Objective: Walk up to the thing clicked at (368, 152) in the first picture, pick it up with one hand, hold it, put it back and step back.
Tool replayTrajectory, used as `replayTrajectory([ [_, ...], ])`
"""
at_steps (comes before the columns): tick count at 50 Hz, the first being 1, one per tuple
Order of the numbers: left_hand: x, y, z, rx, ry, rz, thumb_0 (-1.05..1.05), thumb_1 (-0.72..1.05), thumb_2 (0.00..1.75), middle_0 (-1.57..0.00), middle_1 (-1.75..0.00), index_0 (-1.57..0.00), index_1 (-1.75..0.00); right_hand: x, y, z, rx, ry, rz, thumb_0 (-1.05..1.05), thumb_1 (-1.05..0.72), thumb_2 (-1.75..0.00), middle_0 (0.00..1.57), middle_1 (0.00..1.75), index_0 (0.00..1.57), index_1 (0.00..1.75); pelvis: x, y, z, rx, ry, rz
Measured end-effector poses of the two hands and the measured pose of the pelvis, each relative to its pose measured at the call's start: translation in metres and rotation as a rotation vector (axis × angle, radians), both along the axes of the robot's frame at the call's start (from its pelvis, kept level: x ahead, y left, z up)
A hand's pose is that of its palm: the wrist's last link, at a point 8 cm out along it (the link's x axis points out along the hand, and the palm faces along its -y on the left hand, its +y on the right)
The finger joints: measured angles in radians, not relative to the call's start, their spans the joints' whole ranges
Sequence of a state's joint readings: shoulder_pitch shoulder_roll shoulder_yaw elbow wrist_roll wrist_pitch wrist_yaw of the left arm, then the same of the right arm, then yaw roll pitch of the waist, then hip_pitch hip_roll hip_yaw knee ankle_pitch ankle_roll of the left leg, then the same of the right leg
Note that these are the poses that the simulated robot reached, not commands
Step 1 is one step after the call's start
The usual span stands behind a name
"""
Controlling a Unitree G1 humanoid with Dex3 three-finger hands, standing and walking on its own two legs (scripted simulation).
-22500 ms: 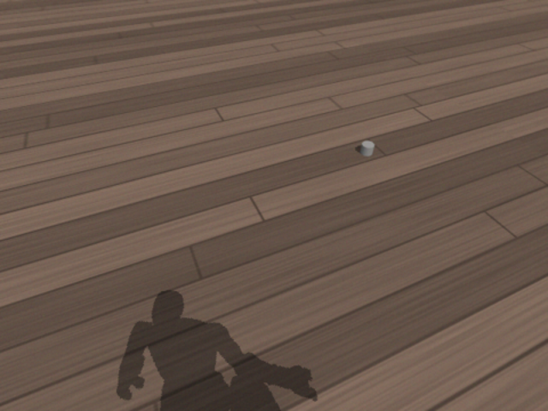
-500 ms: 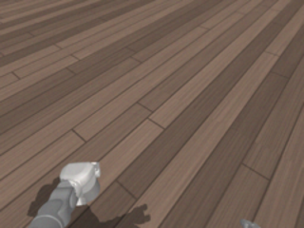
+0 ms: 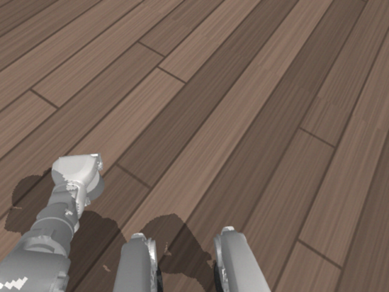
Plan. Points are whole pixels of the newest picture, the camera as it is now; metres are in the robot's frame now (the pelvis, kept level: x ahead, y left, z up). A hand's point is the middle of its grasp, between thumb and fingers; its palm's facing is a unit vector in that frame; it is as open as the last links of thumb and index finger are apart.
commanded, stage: crouch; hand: left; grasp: from above
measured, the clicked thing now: (85, 182) +0.41 +0.24 -0.16
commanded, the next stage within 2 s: lower in 1.12 s
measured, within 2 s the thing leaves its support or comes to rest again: neither
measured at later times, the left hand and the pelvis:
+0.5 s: hand (100, 195) +0.42 +0.24 -0.31, palm faces -0.45 -0.01 -0.89, open 9.9 cm; pelvis -0.01 -0.01 -0.13, yaw -2 degrees
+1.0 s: hand (107, 198) +0.43 +0.24 -0.38, palm faces -0.47 -0.02 -0.88, open 9.9 cm; pelvis -0.02 -0.01 -0.20, yaw -4 degrees
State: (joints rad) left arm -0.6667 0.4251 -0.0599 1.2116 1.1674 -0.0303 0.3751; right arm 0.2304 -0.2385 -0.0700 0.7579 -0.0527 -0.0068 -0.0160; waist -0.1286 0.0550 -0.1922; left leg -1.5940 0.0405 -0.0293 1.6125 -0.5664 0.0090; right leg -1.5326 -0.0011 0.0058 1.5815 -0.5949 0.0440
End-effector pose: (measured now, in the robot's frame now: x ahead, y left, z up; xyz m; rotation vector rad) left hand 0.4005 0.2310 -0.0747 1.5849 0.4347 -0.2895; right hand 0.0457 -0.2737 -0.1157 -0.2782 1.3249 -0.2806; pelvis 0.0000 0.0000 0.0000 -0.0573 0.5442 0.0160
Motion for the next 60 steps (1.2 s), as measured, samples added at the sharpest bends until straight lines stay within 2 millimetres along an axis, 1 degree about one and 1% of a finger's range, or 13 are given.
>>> replayTrajectory([
  [5, 0.0, 0.001, -0.051, -0.018, 0.041, 0.004, 0.0, -0.01, 0.59, -0.6, -0.77, -0.62, -0.73, -0.007, 0.01, -0.041, 0.026, 0.018, 0.019, 0.01, -0.91, -0.89, 0.2, 0.3, 0.21, 0.3, -0.007, 0.0, -0.037, -0.007, 0.043, 0.001],
  [10, 0.002, 0.001, -0.096, -0.043, 0.052, -0.015, 0.0, -0.01, 0.59, -0.62, -0.76, -0.64, -0.72, -0.002, 0.01, -0.072, 0.029, 0.022, 0.059, 0.01, -0.91, -0.89, 0.2, 0.3, 0.21, 0.3, -0.011, -0.002, -0.069, -0.017, 0.08, 0.001],
  [14, 0.007, 0.004, -0.124, -0.056, 0.03, -0.019, 0.0, -0.02, 0.59, -0.63, -0.75, -0.65, -0.71, 0.005, 0.005, -0.09, 0.018, 0.024, 0.101, 0.0, -0.91, -0.9, 0.2, 0.3, 0.21, 0.3, -0.011, -0.004, -0.091, -0.024, 0.101, 0.002],
  [19, 0.015, 0.009, -0.15, -0.044, 0.01, -0.013, 0.0, -0.03, 0.59, -0.64, -0.74, -0.66, -0.7, 0.014, -0.004, -0.107, 0.004, 0.022, 0.142, 0.0, -0.91, -0.9, 0.2, 0.3, 0.21, 0.3, -0.011, -0.006, -0.113, -0.032, 0.112, 0.0],
  [24, 0.021, 0.012, -0.17, -0.037, 0.008, 0.009, 0.0, -0.04, 0.6, -0.65, -0.74, -0.67, -0.7, 0.018, -0.01, -0.12, 0.0, 0.025, 0.162, 0.0, -0.91, -0.9, 0.2, 0.3, 0.21, 0.3, -0.011, -0.008, -0.129, -0.037, 0.114, -0.008],
  [28, 0.024, 0.011, -0.185, -0.044, 0.022, 0.02, 0.0, -0.04, 0.6, -0.65, -0.73, -0.67, -0.7, 0.015, -0.011, -0.13, 0.005, 0.035, 0.161, 0.0, -0.92, -0.9, 0.2, 0.3, 0.2, 0.3, -0.011, -0.008, -0.14, -0.039, 0.113, -0.015],
  [33, 0.026, 0.009, -0.203, -0.054, 0.037, 0.016, 0.0, -0.04, 0.6, -0.65, -0.73, -0.67, -0.7, 0.006, -0.011, -0.143, 0.014, 0.057, 0.151, 0.0, -0.92, -0.9, 0.2, 0.3, 0.2, 0.3, -0.012, -0.009, -0.154, -0.04, 0.105, -0.024],
  [42, 0.03, 0.009, -0.231, -0.057, 0.024, 0.002, 0.0, -0.03, 0.59, -0.65, -0.74, -0.67, -0.7, -0.018, -0.009, -0.17, 0.034, 0.106, 0.128, 0.0, -0.92, -0.9, 0.2, 0.3, 0.2, 0.3, -0.018, -0.009, -0.182, -0.043, 0.089, -0.037],
  [50, 0.032, 0.011, -0.248, -0.046, 0.028, 0.01, 0.0, -0.02, 0.59, -0.64, -0.74, -0.66, -0.71, -0.032, -0.007, -0.19, 0.053, 0.135, 0.123, 0.0, -0.92, -0.9, 0.2, 0.3, 0.2, 0.3, -0.021, -0.01, -0.201, -0.041, 0.078, -0.042],
  [60, 0.039, 0.01, -0.265, -0.06, 0.031, 0.017, 0.0, -0.02, 0.59, -0.63, -0.74, -0.65, -0.71, -0.035, -0.01, -0.206, 0.055, 0.149, 0.141, 0.0, -0.92, -0.9, 0.2, 0.3, 0.2, 0.3, -0.02, -0.012, -0.218, -0.045, 0.063, -0.052],
])
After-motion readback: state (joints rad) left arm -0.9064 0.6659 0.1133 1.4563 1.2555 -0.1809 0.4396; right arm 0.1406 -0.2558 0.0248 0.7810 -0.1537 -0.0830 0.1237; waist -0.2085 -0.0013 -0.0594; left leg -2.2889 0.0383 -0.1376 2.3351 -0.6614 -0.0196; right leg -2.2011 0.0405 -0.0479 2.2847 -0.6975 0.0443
